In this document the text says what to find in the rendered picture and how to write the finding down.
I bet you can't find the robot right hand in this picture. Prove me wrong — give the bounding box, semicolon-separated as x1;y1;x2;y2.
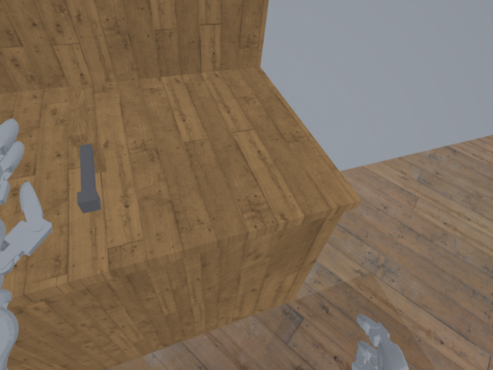
352;314;409;370

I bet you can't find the robot left hand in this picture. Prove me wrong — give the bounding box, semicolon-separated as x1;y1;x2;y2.
0;119;52;289

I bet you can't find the counter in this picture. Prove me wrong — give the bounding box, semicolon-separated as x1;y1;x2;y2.
0;0;361;370

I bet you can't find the robot left forearm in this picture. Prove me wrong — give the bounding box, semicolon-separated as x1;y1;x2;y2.
0;289;18;370

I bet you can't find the tap lever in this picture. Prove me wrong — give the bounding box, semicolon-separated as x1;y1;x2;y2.
77;144;101;214

